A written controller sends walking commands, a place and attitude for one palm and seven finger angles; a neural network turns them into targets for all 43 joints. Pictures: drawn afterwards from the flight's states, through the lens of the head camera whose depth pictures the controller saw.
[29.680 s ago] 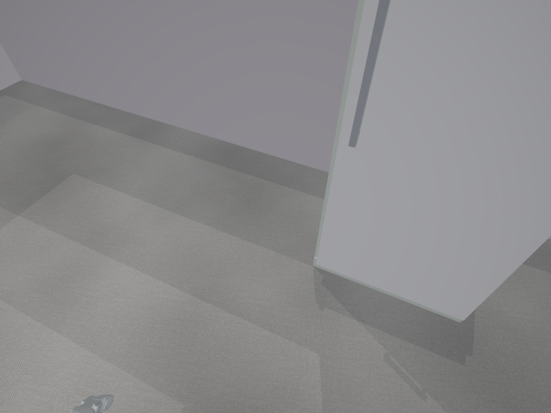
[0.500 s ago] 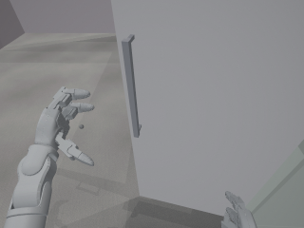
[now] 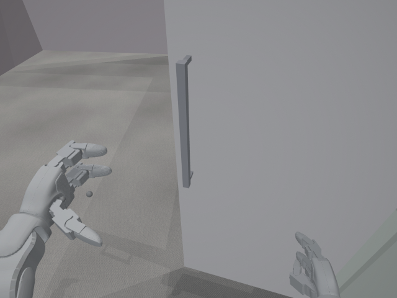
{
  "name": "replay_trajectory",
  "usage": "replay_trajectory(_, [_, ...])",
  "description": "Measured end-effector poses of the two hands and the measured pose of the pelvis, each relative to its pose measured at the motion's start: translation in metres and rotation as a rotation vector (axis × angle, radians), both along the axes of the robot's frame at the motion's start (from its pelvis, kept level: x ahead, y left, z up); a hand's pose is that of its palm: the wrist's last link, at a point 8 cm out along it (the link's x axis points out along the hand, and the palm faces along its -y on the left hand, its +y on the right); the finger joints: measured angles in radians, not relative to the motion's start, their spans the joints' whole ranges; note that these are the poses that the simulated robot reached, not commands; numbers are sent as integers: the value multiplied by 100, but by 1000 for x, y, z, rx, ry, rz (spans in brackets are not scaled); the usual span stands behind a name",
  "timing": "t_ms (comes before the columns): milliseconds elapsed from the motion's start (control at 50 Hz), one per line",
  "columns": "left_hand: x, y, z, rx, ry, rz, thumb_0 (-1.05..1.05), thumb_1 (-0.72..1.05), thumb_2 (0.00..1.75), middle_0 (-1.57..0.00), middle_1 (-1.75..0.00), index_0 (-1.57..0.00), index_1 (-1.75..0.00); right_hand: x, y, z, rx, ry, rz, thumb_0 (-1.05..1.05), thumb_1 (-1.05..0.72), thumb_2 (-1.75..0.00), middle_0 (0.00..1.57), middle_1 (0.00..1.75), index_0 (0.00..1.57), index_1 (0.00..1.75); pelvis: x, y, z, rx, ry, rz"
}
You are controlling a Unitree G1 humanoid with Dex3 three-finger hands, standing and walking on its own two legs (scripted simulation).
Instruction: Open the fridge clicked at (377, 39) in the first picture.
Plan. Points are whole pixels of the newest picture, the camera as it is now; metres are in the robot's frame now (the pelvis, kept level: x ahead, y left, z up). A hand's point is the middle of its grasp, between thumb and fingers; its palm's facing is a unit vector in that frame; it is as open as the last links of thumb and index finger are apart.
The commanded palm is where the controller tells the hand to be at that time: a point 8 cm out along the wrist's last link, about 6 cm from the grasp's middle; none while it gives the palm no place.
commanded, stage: draw the hand back to the body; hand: left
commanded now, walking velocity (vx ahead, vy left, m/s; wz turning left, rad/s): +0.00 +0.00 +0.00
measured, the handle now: (187, 131) +0.44 +0.09 +0.14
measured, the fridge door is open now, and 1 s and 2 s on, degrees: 79 79 79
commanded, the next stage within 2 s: step back with the hand held close in 1.04 s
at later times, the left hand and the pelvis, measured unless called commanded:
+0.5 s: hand (50, 195) +0.21 +0.27 +0.17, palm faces +0.42 -0.85 -0.33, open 10.3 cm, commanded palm +0.15 +0.31 +0.18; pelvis +0.00 +0.02 +0.01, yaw -1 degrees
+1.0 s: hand (47, 206) +0.19 +0.27 +0.16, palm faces +0.47 -0.82 -0.34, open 7.4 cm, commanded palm +0.14 +0.31 +0.18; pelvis +0.00 +0.00 +0.01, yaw -1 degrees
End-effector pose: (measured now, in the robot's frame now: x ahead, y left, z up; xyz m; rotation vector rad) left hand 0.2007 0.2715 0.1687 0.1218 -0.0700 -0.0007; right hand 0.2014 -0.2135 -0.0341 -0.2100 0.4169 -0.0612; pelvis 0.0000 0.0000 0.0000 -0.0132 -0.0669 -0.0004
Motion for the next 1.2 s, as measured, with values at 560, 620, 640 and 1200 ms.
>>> replay_trajectory(560, [-40,42,10,263,-138,413,0,41,67,-23,-59,-23,-59,-38,12,-33,-7,238,-43,2,-90,-90,20,30,20,30,-1,18,7,7,-26,-26])
replay_trajectory(620, [-47,43,9,272,-124,425,0,52,72,-22,-52,-23,-53,-32,8,-30,-15,224,-43,2,-90,-90,20,30,20,30,0,17,7,5,-26,-26])
replay_trajectory(640, [-49,43,10,276,-123,430,0,55,74,-22,-50,-22,-50,-31,7,-29,-18,219,-42,2,-90,-90,20,30,20,30,1,16,7,5,-26,-25])
replay_trajectory(1200, [-49,35,16,290,-115,471,1,89,90,-21,-30,-21,-30,-21,2,-34,-7,244,-17,2,-90,-90,20,30,20,30,5,2,9,5,-26,-12])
